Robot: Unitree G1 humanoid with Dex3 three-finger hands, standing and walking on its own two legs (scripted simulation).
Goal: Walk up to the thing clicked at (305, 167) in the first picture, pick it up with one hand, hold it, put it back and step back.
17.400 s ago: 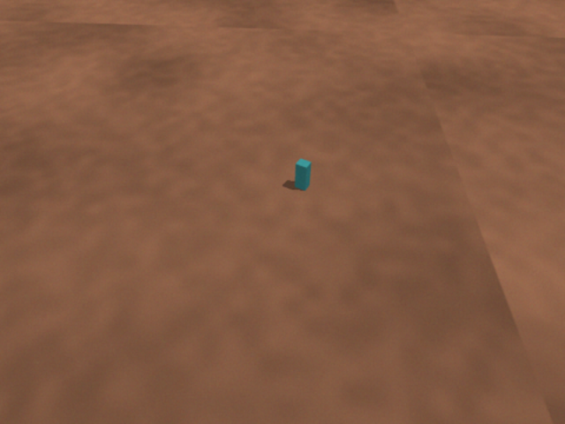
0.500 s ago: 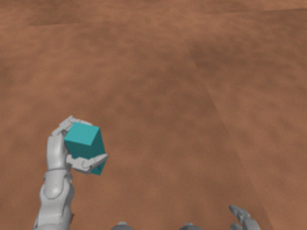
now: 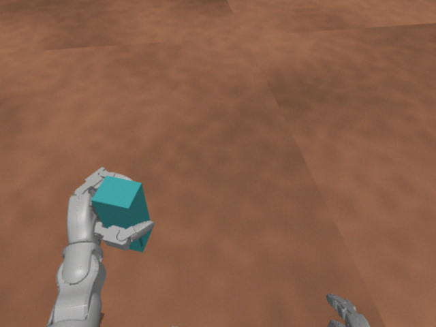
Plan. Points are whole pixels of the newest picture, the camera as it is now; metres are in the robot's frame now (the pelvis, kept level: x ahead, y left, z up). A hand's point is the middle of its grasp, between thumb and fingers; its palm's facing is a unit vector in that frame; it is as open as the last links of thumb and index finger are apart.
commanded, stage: hold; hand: left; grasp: from the side
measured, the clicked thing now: (126, 216) +0.32 +0.17 +0.03
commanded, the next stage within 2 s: crouch in 0.04 s
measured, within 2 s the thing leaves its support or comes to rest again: neither
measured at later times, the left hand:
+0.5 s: hand (125, 229) +0.31 +0.18 -0.01, palm faces +0.21 -0.98 +0.00, open 9.8 cm
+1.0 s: hand (141, 262) +0.34 +0.21 -0.27, palm faces +0.25 -0.97 -0.04, open 9.8 cm
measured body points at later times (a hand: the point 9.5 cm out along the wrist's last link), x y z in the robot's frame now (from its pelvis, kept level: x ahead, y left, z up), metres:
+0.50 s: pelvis -0.03 +0.00 -0.02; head +0.06 +0.02 +0.42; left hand +0.30 +0.24 -0.01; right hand +0.12 -0.25 -0.13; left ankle +0.01 +0.13 -0.69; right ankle +0.01 -0.14 -0.69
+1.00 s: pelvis -0.06 +0.00 -0.23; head +0.12 +0.03 +0.18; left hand +0.32 +0.26 -0.26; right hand +0.08 -0.25 -0.36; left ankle +0.01 +0.13 -0.69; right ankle +0.01 -0.14 -0.69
